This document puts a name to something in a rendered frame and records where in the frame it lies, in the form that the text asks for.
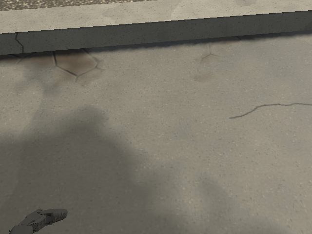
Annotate robot left hand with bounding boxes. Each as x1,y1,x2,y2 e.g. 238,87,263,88
9,209,68,234

